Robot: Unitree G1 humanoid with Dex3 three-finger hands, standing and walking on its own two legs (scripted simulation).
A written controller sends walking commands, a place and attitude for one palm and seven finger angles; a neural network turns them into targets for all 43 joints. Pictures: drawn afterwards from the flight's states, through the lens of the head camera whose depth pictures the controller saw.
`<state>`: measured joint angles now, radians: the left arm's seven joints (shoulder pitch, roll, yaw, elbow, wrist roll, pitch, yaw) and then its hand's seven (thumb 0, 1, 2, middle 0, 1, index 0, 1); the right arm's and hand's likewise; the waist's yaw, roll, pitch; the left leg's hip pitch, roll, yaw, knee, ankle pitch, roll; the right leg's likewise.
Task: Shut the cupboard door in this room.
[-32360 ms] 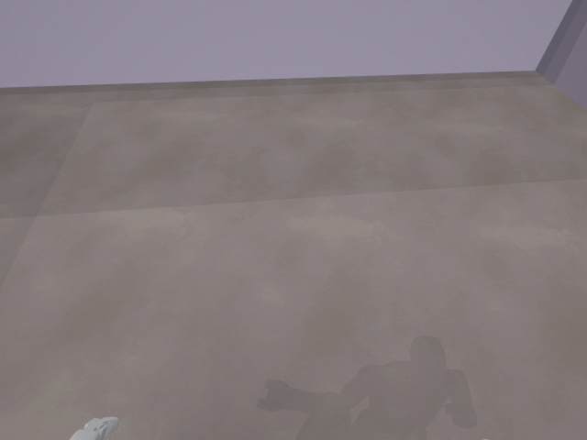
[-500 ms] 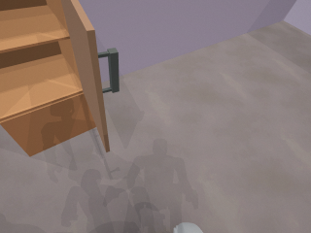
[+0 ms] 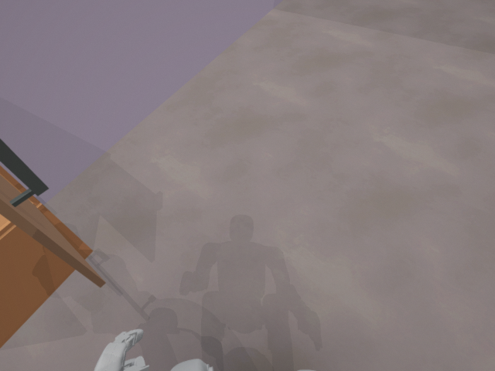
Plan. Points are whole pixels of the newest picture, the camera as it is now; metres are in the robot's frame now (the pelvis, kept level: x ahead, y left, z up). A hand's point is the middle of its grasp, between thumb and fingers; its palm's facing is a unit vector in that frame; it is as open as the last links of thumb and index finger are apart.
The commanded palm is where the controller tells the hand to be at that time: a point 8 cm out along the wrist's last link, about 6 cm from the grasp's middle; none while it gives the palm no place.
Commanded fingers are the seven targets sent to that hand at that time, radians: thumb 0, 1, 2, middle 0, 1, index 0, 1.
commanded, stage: walk to a spot facing it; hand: left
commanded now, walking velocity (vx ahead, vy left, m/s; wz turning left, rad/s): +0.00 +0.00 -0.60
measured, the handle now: (2, 170) +0.42 +0.44 +0.09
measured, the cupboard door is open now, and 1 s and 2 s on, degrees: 81 81 81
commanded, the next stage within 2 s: turn to face it in 1.90 s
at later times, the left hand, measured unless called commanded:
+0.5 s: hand out of the picture +0.06 +0.24 -0.17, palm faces -0.12 -0.98 -0.19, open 7.4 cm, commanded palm none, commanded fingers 0.00 0.90 0.90 -0.20 -0.30 -0.20 -0.30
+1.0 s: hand (226, 246) +0.40 +0.07 -0.17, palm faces -0.59 -0.79 -0.14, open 7.4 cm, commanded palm none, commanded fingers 0.00 0.90 0.90 -0.20 -0.30 -0.20 -0.30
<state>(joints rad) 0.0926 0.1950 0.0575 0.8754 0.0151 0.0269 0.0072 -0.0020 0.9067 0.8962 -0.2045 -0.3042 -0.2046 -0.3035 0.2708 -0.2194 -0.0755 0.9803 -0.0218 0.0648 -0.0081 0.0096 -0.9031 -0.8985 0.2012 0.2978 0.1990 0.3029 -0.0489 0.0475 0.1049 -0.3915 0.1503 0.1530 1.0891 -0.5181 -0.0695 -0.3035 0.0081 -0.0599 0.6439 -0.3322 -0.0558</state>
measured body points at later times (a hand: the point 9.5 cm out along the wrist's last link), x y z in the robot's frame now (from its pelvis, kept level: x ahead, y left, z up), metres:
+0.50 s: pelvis +0.04 +0.04 +0.01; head +0.07 +0.07 +0.45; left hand +0.06 +0.29 -0.16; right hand +0.13 -0.24 -0.10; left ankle +0.06 +0.14 -0.73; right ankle +0.01 -0.08 -0.72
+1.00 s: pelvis +0.19 -0.01 +0.00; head +0.25 -0.02 +0.44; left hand +0.43 +0.11 -0.16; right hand -0.04 -0.10 -0.12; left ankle +0.06 +0.14 -0.72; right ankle +0.22 -0.12 -0.70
